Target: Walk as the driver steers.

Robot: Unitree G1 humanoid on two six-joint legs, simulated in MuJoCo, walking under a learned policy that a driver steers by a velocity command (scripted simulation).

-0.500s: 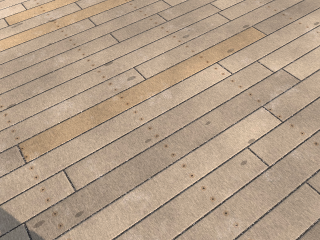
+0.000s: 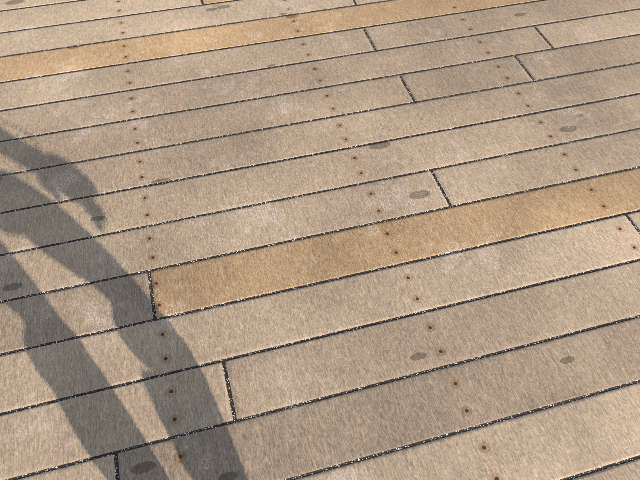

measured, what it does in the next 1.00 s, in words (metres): walks ahead, turning left: right foot, then left foot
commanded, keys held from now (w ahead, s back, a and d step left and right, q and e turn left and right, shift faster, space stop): w+q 0.52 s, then w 0.48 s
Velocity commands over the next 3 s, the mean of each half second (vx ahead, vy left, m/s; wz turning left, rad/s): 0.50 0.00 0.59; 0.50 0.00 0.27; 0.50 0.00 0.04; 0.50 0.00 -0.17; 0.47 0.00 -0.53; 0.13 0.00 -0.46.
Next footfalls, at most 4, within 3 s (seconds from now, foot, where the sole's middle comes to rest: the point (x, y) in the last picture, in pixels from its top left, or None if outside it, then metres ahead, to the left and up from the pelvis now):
0.38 right None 0.39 -0.11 -0.77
0.88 left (242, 439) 0.53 0.19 -0.77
1.40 right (274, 294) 0.89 0.14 -0.77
1.92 left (162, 238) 1.05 0.44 -0.77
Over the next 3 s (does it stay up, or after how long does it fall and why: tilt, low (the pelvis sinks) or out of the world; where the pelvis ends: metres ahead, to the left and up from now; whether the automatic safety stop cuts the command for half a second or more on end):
stays up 1.33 0.37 0.01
